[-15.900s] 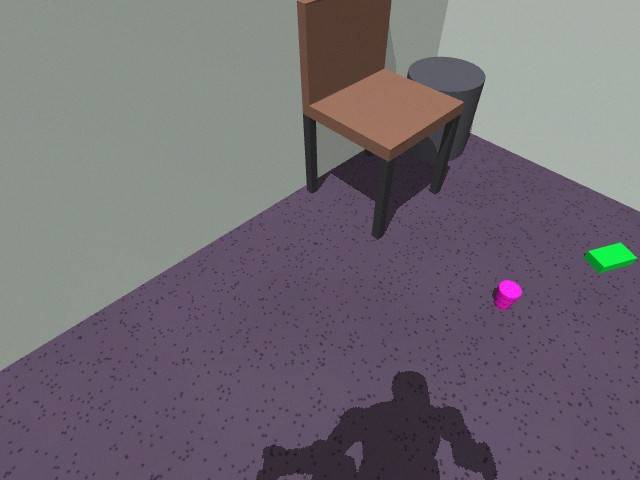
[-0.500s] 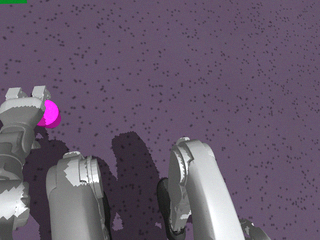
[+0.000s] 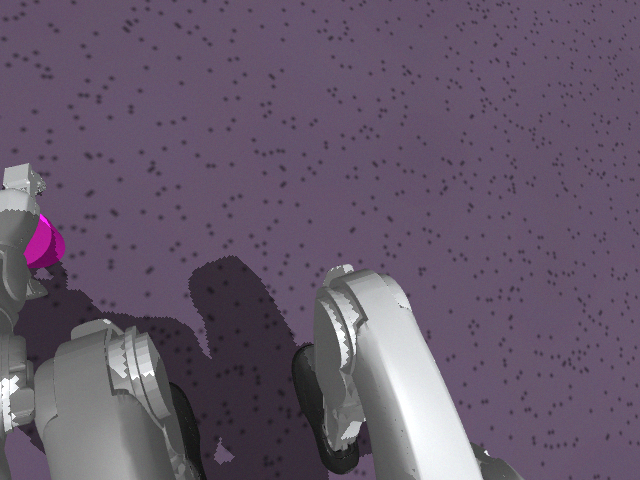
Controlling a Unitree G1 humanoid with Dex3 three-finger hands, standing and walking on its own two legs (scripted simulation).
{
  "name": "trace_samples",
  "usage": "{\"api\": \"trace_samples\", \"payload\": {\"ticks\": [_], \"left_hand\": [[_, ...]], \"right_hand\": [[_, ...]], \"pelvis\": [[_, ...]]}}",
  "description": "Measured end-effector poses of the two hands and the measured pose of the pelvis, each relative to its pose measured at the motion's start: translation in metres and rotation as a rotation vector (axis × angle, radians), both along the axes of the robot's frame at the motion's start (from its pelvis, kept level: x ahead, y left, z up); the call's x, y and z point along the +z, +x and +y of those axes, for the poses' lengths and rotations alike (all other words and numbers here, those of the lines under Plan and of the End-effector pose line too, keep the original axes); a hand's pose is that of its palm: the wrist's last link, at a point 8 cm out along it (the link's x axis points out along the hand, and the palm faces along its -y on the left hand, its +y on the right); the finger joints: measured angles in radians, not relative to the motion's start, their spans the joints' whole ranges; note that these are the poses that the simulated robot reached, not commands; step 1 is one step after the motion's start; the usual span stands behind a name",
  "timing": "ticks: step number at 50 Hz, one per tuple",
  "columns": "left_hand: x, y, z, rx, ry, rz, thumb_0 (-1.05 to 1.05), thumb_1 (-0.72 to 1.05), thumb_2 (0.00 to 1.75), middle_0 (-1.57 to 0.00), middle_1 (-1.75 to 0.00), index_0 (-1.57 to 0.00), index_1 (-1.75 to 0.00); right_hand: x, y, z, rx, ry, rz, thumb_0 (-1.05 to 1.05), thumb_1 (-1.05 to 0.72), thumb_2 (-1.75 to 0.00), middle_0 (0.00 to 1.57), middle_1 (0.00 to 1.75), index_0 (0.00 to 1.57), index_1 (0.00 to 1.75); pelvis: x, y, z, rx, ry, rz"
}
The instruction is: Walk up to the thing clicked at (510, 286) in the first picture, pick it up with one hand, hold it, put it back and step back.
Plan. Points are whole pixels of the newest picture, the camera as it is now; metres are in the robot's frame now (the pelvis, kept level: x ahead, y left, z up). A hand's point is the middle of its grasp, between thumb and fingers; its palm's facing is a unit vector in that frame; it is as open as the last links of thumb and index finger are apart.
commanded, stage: rest palm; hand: left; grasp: from above
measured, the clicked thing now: (31, 243) +0.44 +0.29 -0.26
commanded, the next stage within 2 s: close in 0.76 s
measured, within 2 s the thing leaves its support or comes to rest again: neither
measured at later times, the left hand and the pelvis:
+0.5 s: hand (21, 241) +0.44 +0.30 -0.23, palm faces -0.45 -0.15 -0.88, open 14.3 cm; pelvis +0.00 +0.01 -0.01, yaw -3 degrees
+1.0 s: hand (21, 241) +0.44 +0.30 -0.24, palm faces -0.44 -0.14 -0.89, open 14.2 cm; pelvis +0.00 +0.01 -0.01, yaw -4 degrees
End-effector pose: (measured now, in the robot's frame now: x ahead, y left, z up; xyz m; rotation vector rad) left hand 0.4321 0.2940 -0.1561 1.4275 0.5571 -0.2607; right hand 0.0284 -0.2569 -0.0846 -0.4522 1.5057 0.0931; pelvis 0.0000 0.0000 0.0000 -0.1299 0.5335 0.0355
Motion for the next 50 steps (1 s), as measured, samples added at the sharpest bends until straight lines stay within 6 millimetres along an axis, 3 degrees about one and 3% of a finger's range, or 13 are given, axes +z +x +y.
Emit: {"api": "trace_samples", "payload": {"ticks": [5,13,24,50], "left_hand": [[-0.007,0.004,0.004,-0.019,0.009,-0.051,0.00,-0.54,0.99,-0.08,-1.00,-0.07,-1.00],[-0.012,0.014,0.005,0.012,0.012,-0.077,0.00,-0.55,1.02,-0.08,-0.96,-0.06,-0.98],[-0.020,0.011,0.005,0.034,0.005,-0.046,0.00,-0.53,1.01,-0.09,-0.96,-0.07,-0.97],[-0.023,0.011,0.007,0.009,0.013,-0.054,0.00,-0.58,1.00,-0.12,-1.01,-0.11,-1.01]], "right_hand": [[0.003,-0.010,0.002,0.020,-0.003,0.024,0.00,-0.91,-0.90,0.20,0.30,0.20,0.30],[0.006,0.000,0.004,0.060,0.004,-0.031,0.00,-0.90,-0.89,0.20,0.30,0.20,0.30],[0.007,0.014,0.012,0.113,0.042,-0.076,0.00,-0.90,-0.90,0.20,0.30,0.20,0.30],[0.016,0.007,0.017,0.167,0.064,-0.079,0.00,-0.90,-0.90,0.20,0.30,0.20,0.30]], "pelvis": [[-0.006,0.001,0.002,-0.007,-0.014,-0.015],[-0.011,0.003,0.006,-0.018,-0.037,-0.028],[-0.011,0.001,0.007,-0.024,-0.049,-0.045],[-0.011,-0.003,0.009,-0.039,-0.069,-0.074]]}}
